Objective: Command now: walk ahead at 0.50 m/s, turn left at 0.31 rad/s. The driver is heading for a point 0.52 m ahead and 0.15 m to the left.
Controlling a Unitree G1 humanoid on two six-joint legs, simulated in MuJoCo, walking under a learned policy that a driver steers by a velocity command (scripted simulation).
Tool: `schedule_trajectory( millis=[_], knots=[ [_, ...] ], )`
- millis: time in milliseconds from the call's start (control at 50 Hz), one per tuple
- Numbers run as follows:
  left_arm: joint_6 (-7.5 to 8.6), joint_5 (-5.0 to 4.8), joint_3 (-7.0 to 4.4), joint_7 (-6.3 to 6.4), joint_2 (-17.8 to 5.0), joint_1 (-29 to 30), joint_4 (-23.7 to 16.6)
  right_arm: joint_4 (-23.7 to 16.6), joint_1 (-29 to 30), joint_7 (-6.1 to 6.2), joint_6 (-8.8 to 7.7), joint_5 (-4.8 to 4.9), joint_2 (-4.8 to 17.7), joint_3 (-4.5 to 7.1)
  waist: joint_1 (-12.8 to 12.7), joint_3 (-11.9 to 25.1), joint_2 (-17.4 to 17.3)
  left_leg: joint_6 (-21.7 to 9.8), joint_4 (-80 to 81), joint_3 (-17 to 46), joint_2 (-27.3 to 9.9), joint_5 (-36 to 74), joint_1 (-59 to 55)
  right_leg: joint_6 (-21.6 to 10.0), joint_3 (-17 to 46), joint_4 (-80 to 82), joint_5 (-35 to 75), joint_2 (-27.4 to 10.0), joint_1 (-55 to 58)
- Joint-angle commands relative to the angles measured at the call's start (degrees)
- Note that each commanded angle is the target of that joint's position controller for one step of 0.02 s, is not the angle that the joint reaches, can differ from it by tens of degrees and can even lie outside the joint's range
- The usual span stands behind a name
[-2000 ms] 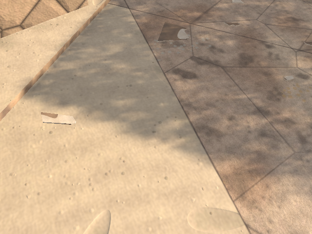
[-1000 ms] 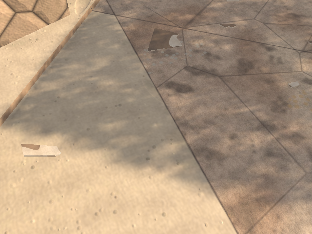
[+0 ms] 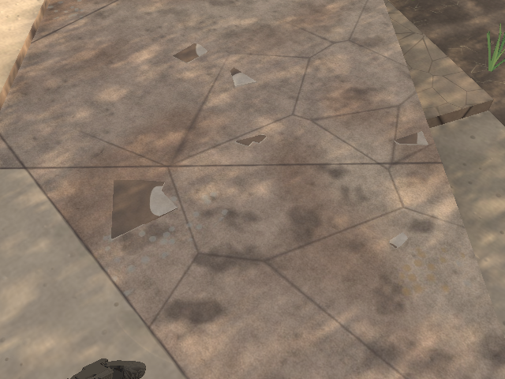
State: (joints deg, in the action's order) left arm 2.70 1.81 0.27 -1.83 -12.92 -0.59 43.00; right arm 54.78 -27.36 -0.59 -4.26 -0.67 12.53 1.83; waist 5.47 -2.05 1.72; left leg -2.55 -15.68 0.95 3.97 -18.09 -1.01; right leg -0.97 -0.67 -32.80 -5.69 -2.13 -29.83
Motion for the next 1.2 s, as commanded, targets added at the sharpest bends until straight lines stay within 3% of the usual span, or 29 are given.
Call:
schedule_trajectory(
  millis=[20, 40, 60, 80, 100, 120, 160, 260, 380, 460, 520, 540, 560, 580, 600, 620, 640, 660, 700, 760, 920, 1020, 1060, 1080, 1100, 1120, 1140, 1160, 1200],
  knots=[
    [1.85, 0.21, -2.47, 1.25, -7.36, -8.28, -0.6, -2.68, 1.78, 0.52, -0.34, 0.1, 10.92, 2.46, -8.12, 2.96, -4.81, -5.95, -9.67, 9.27, -12.82, 35.98, 5.83, -1.95, -0.99, 6.84, -2.43, 2.88, 17.04],
    [2.68, 1.23, -3.56, 2.05, -10.4, -16.62, 1.5, -3.33, 2.1, 0.36, -0.49, 0.5, 9.5, 2.14, -11.36, 8.58, -1.66, -4.74, -21.22, 6.9, -9.5, 30.29, 11.86, -3.98, 3.93, 7.98, -3.96, -2.15, 29.75],
    [2.88, 2.55, -4.78, 2.91, -15.79, -24.25, 1.36, -6.24, 1.17, 0.34, -0.67, 1.62, 4.67, 1.08, -13.27, 17.5, 7.03, -2.88, -38.87, 2.22, -3.79, 8.19, 24.86, -7.34, 21.92, 10.17, -11.82, -18.55, 44.65],
    [1.65, 1.42, -5.59, 2.8, -17.34, -23.01, 1.74, -6.68, -2.38, 0.7, 0.06, 1.72, 5.29, 1.53, -10.82, 19.12, 13.8, -2.66, -48.78, 0.4, 0.33, -13.7, 36.05, -11.81, 38.46, 16.64, -15.3, -25.15, 45.64],
    [1.21, 0.43, -4.35, 2.56, -11.44, -18.9, 1.03, -5.3, 0.4, 0.96, 1.1, 0.31, 8.77, 2.5, -9.27, 10.75, 4.79, -3.16, -52.57, 3.12, -3.87, -9.6, 38.6, -10.68, 32.89, 17.59, -20.76, -21.81, 38.59],
    [1.48, -0.06, -3.49, 2.33, -7.84, -14.94, 0.58, -5.5, 2.95, 0.29, 1.24, 0.09, 7.61, 2.51, -7.95, 4.68, 2.55, -2.91, -51.38, 3.27, -5.74, -4.6, 38.11, -9.4, 24.76, 19.54, -17.68, -18.77, 31.51],
    [2.19, -0.21, -2.87, 2.4, -5.29, -12.97, 1.1, -5.53, 4.54, -0.59, 2.26, -0.78, 6.12, 2.62, -5.84, 0.77, 4.07, -1.76, -48.97, 2.3, -7.99, -0.56, 35.19, -7.11, 13.8, 22.42, -7.4, -14.45, 24.29],
    [4.11, -1.01, -3.57, 2.5, -5.96, -16.52, 3.76, -8.09, 10.3, -2.15, 4.03, -1.34, 4.27, 2.53, -4.61, 0.03, 2.71, 0.11, -48.17, 1.09, -9.07, 7.26, 39.44, -7.54, 2.54, 24.69, 6.8, -13.08, 24.43],
    [3.79, -0.61, -3.85, 2.47, -6.56, -19.79, 6.14, -12.83, 22.73, -3.52, 3.77, -1.19, 2.9, 1.17, -6.57, -2.74, 2.73, 0.14, -30.75, -3.32, -8.6, 18.14, 38.75, -6.81, -7.38, 24.62, 12.84, -11.26, 25.33],
    [2.88, -0.56, -4.36, 3.01, -8.34, -22.86, 7.94, -15.34, 27.73, -3.89, 3.64, -1.65, 3.5, 0.87, -7.55, -4.25, 1.96, -2.58, -22.37, -7.26, -6.97, 14.47, 36.17, -5.98, -10.81, 20.95, 23.2, -13.19, 31.3],
    [1.53, -0.82, -4.95, 3.82, -10.63, -22.63, 8.47, -13.61, 20.28, -2.95, 2.99, -2.38, 4.68, 1.55, -4.48, 0.87, 3.74, -5.43, -18.77, -10.44, -0.61, 8.3, 25.85, -4.3, -13.44, 4.5, 49.74, -12.35, 34.28],
    [1.07, -1.19, -5.06, 3.94, -11.1, -22.27, 8.27, -11.64, 13.55, -2.42, 2.31, -2.75, 5.96, 2.27, -1.89, 5.0, 3.27, -6.76, -15.16, -9.44, 1.14, 10.55, 17.72, -3.52, -13.53, -5.94, 46.91, -11.82, 32.13],
    [1.02, -1.67, -5.0, 3.75, -10.93, -21.63, 7.52, -9.42, 6.1, -1.47, 1.58, -3.47, 8.8, 3.49, 2.04, 9.86, -0.07, -8.89, -10.12, -5.32, -1.08, 19.73, 5.37, -1.21, -14.23, -20.96, 31.63, -9.67, 24.16],
    [1.12, -1.0, -3.66, 3.23, -4.12, -26.07, 4.74, -9.42, 5.74, -0.72, 1.43, -3.02, 16.12, 5.16, -2.8, 16.43, -12.56, -13.99, -19.19, 13.89, -19.86, 54.93, -12.81, 1.23, -13.23, -39.81, -26.79, -2.91, 5.04],
    [0.37, -1.77, -4.11, 3.24, -6.99, -25.44, 2.79, -11.22, 2.51, -0.31, 2.3, -0.18, 19.28, 6.26, 0.02, 26.47, -11.49, -23.62, -14.34, 32.75, -27.49, 62.43, -20.63, 2.92, -2.86, -53.12, -33.14, 3.92, -5.1],
    [0.29, -1.55, -4.18, 3.26, -7.81, -20.13, 2.24, -11.82, 5.13, 0.54, 3.24, 0.51, 17.09, 5.95, 0.06, 21.01, -4.08, -21.72, -11.09, 25.17, -24.99, 59.71, -15.13, 2.71, 1.71, -52.28, -25.34, 0.1, -8.45],
    [0.57, -1.87, -3.66, 3.22, -6.69, -17.63, 1.78, -12.18, 10.26, 0.95, 3.56, 0.92, 12.99, 4.8, -1.69, 13.12, -3.83, -19.55, -8.75, 19.72, -22.73, 56.32, -6.17, 2.44, 1.37, -48.21, -20.09, -1.68, -8.2],
    [0.32, -1.22, -3.67, 3.3, -6.51, -17.3, 2.47, -12.17, 13.25, 1.05, 3.64, 1.02, 9.64, 3.77, -4.11, 8.08, -1.59, -16.64, -6.45, 16.09, -19.38, 53.49, 1.19, 2.47, 1.65, -43.75, -18.2, -2.98, -5.86],
    [-1.94, 0.33, -3.84, 3.2, -6.32, -20.39, 3.53, -12.33, 15.5, 1.06, 3.37, 1.01, 6.91, 2.65, -7.05, 6.37, -1.86, -13.8, -3.72, 11.42, -16.1, 51.24, 10.34, 2.73, 1.67, -38.35, -16.97, -3.46, 1.52],
    [-3.5, -0.24, -3.67, 2.96, -4.67, -21.61, 3.93, -11.45, 14.68, 0.51, 2.17, -0.25, 8.78, 2.85, -8.16, 7.99, -2.61, -12.89, -2.76, 8.14, -14.29, 53.66, 13.63, 2.61, 0.86, -33.44, -14.25, -1.9, 4.8],
    [-5.04, -0.43, -3.75, 3.35, -4.98, -13.03, 3.12, -9.1, 11.83, 0.9, 3.13, -0.79, 7.85, 1.98, -4.89, 4.71, -6.34, -10.31, 1.9, 10.96, -13.96, 23.86, 11.78, 2.27, 1.88, -17.06, -10.55, -1.57, 3.93],
    [-4.72, -1.15, -3.34, 4.23, -4.06, -13.07, 4.4, -7.43, 11.82, 1.39, 3.71, -1.22, 7.18, 1.32, -4.29, 2.89, -7.29, -10.58, -0.69, 12.91, -14.27, 20.5, 12.77, 0.91, 0.8, -5.23, -15.85, 0.99, 11.57],
    [-4.2, -1.23, -2.95, 4.66, -2.99, -15.8, 5.84, -6.77, 12.96, 1.83, 4.0, -0.59, 6.94, 0.95, -6.24, 2.63, -6.03, -8.78, -3.59, 13.04, -13.34, 21.1, 13.67, -0.08, 0.05, 7.39, -10.59, 1.77, 18.06],
    [-3.51, -0.84, -2.81, 4.88, -3.33, -17.05, 6.51, -6.43, 12.51, 2.03, 3.89, -0.29, 6.05, 0.56, -6.73, 2.89, -4.22, -6.4, -4.56, 13.14, -12.55, 19.74, 16.12, -0.52, 2.71, 14.07, -3.47, -0.5, 23.61],
    [-2.68, 0.12, -3.06, 5.14, -6.14, -18.0, 6.72, -6.59, 11.06, 1.91, 3.49, -0.04, 3.77, -0.15, -5.42, 4.36, 0.61, -3.69, -7.79, 11.0, -9.92, 15.99, 18.03, -1.95, 10.28, 16.87, 1.69, -7.63, 27.57],
    [-2.41, -0.53, -3.43, 4.81, -9.17, -13.24, 6.43, -5.55, 7.27, 1.7, 3.49, 0.73, 2.54, -0.16, -0.92, 2.5, 6.74, -2.03, -6.41, 5.58, -3.48, 6.51, 17.93, -5.29, 14.73, 15.77, 11.75, -12.36, 23.98],
    [-2.12, -0.95, -2.66, 4.03, -5.57, -11.28, 6.46, -3.69, 8.55, 1.97, 3.88, -0.01, 3.83, -0.15, -2.41, 2.72, 4.79, -1.42, -4.56, 5.35, -3.97, 5.96, 11.05, -5.87, 13.15, 15.13, 9.25, -11.83, 18.65],
    [-1.82, -1.03, -2.23, 3.59, -4.32, -11.05, 6.87, -3.02, 9.74, 2.01, 4.0, -0.08, 4.77, 0.14, -3.02, 2.21, 4.16, -1.32, -3.3, 6.61, -4.57, 9.4, 8.45, -4.09, 10.91, 15.58, 3.83, -8.52, 17.36],
    [-1.78, -1.28, -2.28, 3.79, -4.84, -12.96, 8.58, -2.18, 11.89, 1.81, 4.04, 0.03, 6.48, 0.71, -4.41, 0.74, 4.11, -1.74, -3.23, 7.48, -6.03, 13.72, 7.9, -2.17, 8.16, 15.94, -0.25, -4.93, 17.72]
  ],
)
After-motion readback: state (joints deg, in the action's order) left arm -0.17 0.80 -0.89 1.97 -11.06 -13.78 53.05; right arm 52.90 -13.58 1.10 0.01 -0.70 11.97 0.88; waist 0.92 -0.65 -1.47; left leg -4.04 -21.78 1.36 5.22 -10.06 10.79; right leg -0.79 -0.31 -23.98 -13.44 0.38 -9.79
